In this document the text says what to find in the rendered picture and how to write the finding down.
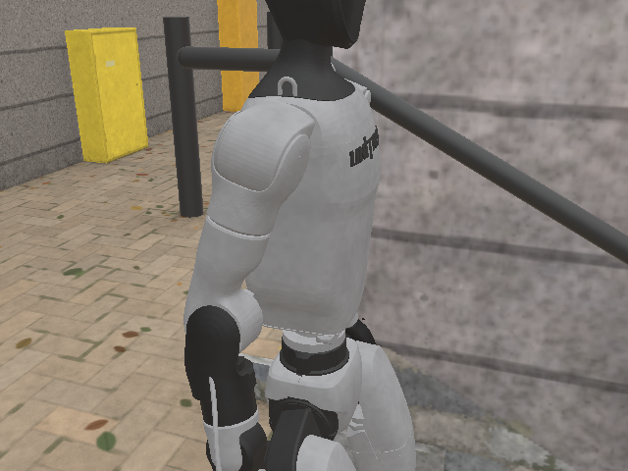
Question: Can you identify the robot left upper arm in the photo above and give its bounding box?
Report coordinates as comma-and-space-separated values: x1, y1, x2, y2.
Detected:
345, 78, 371, 105

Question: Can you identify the robot left hand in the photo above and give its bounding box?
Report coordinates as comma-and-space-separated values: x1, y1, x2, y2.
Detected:
345, 318, 376, 344

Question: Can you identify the left robot thigh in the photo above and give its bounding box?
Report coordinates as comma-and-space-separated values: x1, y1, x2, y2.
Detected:
346, 340, 416, 471

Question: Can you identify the robot thigh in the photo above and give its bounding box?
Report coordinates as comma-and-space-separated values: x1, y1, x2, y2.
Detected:
264, 408, 356, 471
346, 340, 416, 471

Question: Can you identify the robot right upper arm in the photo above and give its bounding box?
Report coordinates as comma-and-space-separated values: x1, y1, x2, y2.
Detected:
183, 100, 315, 353

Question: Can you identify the robot left forearm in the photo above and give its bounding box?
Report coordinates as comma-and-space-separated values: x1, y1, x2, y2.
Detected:
348, 312, 358, 328

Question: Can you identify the right robot thigh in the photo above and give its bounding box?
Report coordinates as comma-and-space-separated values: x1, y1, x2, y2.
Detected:
264, 408, 356, 471

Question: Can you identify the robot right forearm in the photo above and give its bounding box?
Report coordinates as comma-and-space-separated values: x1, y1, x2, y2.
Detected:
184, 305, 268, 471

